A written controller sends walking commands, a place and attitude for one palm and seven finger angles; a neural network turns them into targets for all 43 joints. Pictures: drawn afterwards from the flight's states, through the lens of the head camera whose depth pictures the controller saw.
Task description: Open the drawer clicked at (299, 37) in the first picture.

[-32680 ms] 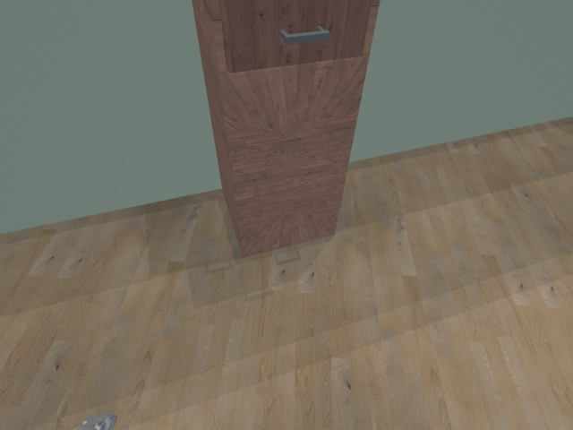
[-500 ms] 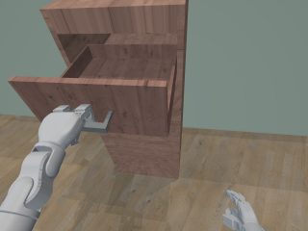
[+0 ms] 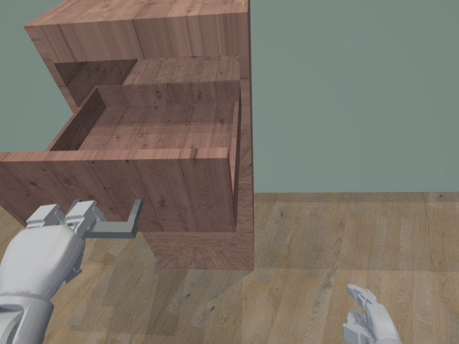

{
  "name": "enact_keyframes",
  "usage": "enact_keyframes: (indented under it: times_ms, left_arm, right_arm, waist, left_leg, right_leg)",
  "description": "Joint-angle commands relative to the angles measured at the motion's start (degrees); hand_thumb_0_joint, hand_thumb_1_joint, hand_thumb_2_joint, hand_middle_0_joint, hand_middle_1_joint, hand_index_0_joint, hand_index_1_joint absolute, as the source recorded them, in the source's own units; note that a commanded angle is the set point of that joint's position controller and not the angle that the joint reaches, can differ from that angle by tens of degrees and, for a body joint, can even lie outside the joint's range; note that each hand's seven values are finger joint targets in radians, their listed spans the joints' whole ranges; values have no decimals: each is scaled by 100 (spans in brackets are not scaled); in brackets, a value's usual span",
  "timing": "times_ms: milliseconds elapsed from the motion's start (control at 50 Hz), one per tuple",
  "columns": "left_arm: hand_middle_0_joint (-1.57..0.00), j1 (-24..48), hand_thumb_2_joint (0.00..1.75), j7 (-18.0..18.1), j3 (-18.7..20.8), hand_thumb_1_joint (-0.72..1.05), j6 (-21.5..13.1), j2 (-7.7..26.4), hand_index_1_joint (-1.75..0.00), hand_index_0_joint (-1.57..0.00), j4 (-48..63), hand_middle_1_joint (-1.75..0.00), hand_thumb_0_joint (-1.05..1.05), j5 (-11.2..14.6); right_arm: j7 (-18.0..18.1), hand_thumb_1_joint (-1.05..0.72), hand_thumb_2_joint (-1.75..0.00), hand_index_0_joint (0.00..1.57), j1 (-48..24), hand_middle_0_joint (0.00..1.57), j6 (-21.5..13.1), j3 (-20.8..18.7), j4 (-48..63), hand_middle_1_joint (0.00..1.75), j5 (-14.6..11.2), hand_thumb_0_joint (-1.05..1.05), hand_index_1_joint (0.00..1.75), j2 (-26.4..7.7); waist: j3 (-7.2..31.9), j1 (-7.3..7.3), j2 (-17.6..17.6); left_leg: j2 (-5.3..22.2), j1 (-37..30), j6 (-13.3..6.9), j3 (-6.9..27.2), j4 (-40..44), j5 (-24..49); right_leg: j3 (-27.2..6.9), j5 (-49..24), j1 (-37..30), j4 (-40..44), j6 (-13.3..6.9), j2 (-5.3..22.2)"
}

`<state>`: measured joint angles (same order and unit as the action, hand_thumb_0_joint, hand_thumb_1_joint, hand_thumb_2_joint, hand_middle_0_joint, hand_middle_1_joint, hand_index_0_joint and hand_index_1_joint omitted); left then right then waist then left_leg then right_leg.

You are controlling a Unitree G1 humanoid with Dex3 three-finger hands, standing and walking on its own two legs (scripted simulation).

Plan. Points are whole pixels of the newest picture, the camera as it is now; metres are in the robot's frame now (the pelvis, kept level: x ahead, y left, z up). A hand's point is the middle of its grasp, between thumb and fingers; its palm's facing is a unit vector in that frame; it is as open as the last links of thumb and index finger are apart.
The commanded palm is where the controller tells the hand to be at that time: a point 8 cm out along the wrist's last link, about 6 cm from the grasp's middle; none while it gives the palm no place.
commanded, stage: pull the drawer open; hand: left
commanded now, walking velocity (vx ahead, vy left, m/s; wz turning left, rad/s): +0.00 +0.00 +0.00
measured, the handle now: (101, 218) +0.25 +0.22 +0.14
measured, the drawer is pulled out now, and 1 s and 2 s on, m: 0.30 0.30 0.30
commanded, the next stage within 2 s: open the thumb to release the handle in 0.12 s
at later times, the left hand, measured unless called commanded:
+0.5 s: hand (68, 254) +0.20 +0.26 +0.12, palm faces +0.06 -0.05 -1.00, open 7.4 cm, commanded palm +0.17 +0.26 +0.18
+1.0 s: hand (74, 260) +0.20 +0.25 +0.11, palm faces +0.08 -0.04 -1.00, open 13.8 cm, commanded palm +0.17 +0.26 +0.17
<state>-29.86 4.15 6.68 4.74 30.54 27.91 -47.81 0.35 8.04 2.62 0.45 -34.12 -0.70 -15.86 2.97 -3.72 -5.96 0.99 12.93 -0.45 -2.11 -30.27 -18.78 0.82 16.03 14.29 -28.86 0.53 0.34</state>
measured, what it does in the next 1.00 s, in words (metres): stands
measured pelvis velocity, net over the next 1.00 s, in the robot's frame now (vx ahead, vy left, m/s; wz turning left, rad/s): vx -0.03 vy -0.01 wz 0.04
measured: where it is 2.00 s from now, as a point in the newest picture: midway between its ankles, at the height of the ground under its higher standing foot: outside the picture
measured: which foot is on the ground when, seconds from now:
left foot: down 0.00-1.00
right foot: down 0.00-1.00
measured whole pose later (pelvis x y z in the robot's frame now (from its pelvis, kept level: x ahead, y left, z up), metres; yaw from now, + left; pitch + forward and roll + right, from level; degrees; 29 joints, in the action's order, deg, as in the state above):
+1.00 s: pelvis -0.03 -0.01 +0.00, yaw +2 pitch -1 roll +0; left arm -12.5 2.1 3.5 0.5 31.1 13.0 -50.2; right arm 2.9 5.9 2.7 1.5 -37.3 -0.3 -14.2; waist 0.3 -5.3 -5.8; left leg 0.8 12.6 0.4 0.2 -29.1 -15.7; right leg 3.1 14.1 13.3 -28.1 -0.5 0.5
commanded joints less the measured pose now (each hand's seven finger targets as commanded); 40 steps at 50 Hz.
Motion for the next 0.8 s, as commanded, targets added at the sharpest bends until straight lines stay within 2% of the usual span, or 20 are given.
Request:
enact_keyframes:
  times_ms: [0,20,100,160,180,200,220,240,260,300,320,360,400,460,500,580,600,680,720,780]
  left_arm:
    - [-40,214,90,370,802,90,-83,1113,-135,-40,1621,-135,0,-69]
    - [-40,88,90,358,614,90,-57,846,-135,-40,1475,-135,0,-155]
    - [-40,-57,90,357,961,90,55,1209,-135,-40,1586,-135,0,-96]
    - [-40,-215,90,287,644,90,71,857,-135,-40,1563,-135,0,-135]
    - [-40,-91,90,291,691,90,86,924,-135,-40,1668,-135,0,-125]
    - [-40,1432,90,327,1203,90,65,1662,-135,-40,868,-135,0,-243]
    - [-40,1662,87,300,941,83,20,1342,-134,-40,673,-134,0,-349]
    - [-39,1401,84,277,908,76,20,1272,-134,-39,456,-134,0,-335]
    - [-38,1371,81,231,738,69,-34,1109,-133,-38,574,-133,0,-301]
    - [-38,1490,75,131,841,55,-67,1290,-131,-38,872,-131,0,-96]
    - [-37,1415,72,66,663,48,-89,1145,-130,-37,994,-130,0,-115]
    - [-36,1040,66,-58,631,34,-40,1135,-129,-36,968,-129,0,-29]
    - [-35,827,60,-139,882,20,33,1364,-127,-35,935,-127,0,24]
    - [-33,813,51,-168,774,-1,-26,1206,-125,-33,791,-125,0,-76]
    - [-32,1016,45,-114,954,-15,-62,1375,-124,-32,913,-124,0,5]
    - [-30,1455,33,-11,1023,-43,-259,1436,-121,-30,458,-121,0,-72]
    - [-30,1629,30,23,1123,-50,-321,1559,-120,-30,463,-120,0,0]
    - [-30,1980,30,48,784,-50,-439,1319,-120,-30,163,-120,0,-54]
    - [-30,2212,30,18,762,-50,-466,1360,-120,-30,126,-120,0,-80]
    - [-30,2414,30,-43,863,-50,-427,1589,-120,-30,-247,-120,0,-114]
  right_arm:
    - [1,-90,-90,20,-1110,20,-345,-106,1034,30,-1,0,30,-538]
    - [-37,-90,-90,20,-1025,20,-358,-53,1066,30,56,0,30,-431]
    - [-8,-90,-90,20,-1083,20,-271,-75,1032,30,8,0,30,-518]
    - [-62,-90,-90,20,-991,20,-204,-44,1017,30,28,0,30,-452]
    - [-65,-90,-90,20,-984,20,-188,-49,1034,30,21,0,30,-455]
    - [24,-90,-90,20,-1072,20,-134,-27,666,30,45,0,30,-478]
    - [39,-90,-90,20,-1078,20,-128,17,774,30,119,0,30,-400]
    - [69,-90,-90,20,-1030,20,-87,-41,705,30,83,0,30,-366]
    - [85,-90,-90,20,-1018,20,-106,-57,790,30,78,0,30,-373]
    - [117,-90,-90,20,-1142,20,-159,-89,825,30,32,0,30,-401]
    - [90,-90,-90,20,-1051,20,-193,-31,889,30,85,0,30,-337]
    - [106,-90,-90,20,-1074,20,-153,-75,858,30,79,0,30,-423]
    - [111,-90,-90,20,-1205,20,-136,-45,890,30,21,0,30,-479]
    - [79,-90,-90,20,-1129,20,-46,-13,848,30,64,0,30,-448]
    - [102,-90,-90,20,-1259,20,-79,-17,893,30,12,0,30,-467]
    - [164,-90,-90,20,-1117,20,-89,-44,801,30,68,0,30,-414]
    - [204,-90,-90,20,-1217,20,-142,-55,786,30,41,0,30,-442]
    - [247,-90,-90,20,-1146,20,-216,-79,741,30,60,0,30,-404]
    - [255,-90,-90,20,-1190,20,-284,-30,771,30,76,0,30,-374]
    - [303,-90,-90,20,-1202,20,-250,-72,674,30,45,0,30,-427]
  waist:
    - [710,-235,23]
    - [728,-257,85]
    - [1068,-303,-5]
    - [950,-277,153]
    - [1007,-263,123]
    - [529,32,151]
    - [602,-126,137]
    - [483,-91,135]
    - [741,-162,141]
    - [1226,-205,-210]
    - [1470,-254,-87]
    - [1367,-234,128]
    - [1222,-230,248]
    - [765,-224,429]
    - [771,-218,193]
    - [588,-191,333]
    - [611,-179,118]
    - [651,-148,81]
    - [880,-188,49]
    - [602,-162,260]
  left_leg:
    - [36,-247,39,129,247,2642]
    - [22,-218,14,136,239,2702]
    - [51,-419,72,117,152,3245]
    - [67,-428,90,133,133,3696]
    - [88,-476,95,138,116,3742]
    - [38,-335,115,184,127,3197]
    - [10,-319,74,228,181,3069]
    - [13,-348,82,229,256,3034]
    - [-16,-475,48,199,224,3123]
    - [-34,-774,73,184,166,3428]
    - [-33,-796,63,184,144,3674]
    - [-26,-751,58,187,189,3878]
    - [16,-651,62,170,190,3666]
    - [1,-392,42,139,317,3385]
    - [11,-444,55,133,302,3062]
    - [-89,-281,18,124,393,2326]
    - [-88,-339,23,117,388,2110]
    - [-163,-326,11,126,432,1846]
    - [-171,-332,0,130,418,1772]
    - [-186,-193,-9,121,510,1541]
  right_leg:
    - [233,-1607,-386,185,-92,-138]
    - [310,-1510,-345,134,-82,-114]
    - [194,-2108,-615,145,-88,-116]
    - [298,-2290,-527,103,-41,-101]
    - [283,-2327,-522,109,-35,-95]
    - [247,-2031,-246,164,-116,-177]
    - [292,-1843,-287,137,-137,-129]
    - [307,-1746,-274,217,-144,-158]
    - [311,-1825,-348,213,-117,-133]
    - [205,-2215,-643,239,-129,-118]
    - [260,-2329,-765,167,-95,-68]
    - [269,-2579,-835,216,-51,-75]
    - [222,-2613,-886,260,-63,-86]
    - [305,-2368,-723,289,-50,-74]
    - [242,-2207,-715,331,-90,-98]
    - [277,-1657,-539,396,-96,-100]
    - [205,-1560,-557,440,-123,-114]
    - [246,-1237,-447,485,-105,-93]
    - [219,-1135,-549,457,-112,-65]
    - [185,-980,-492,549,-99,-77]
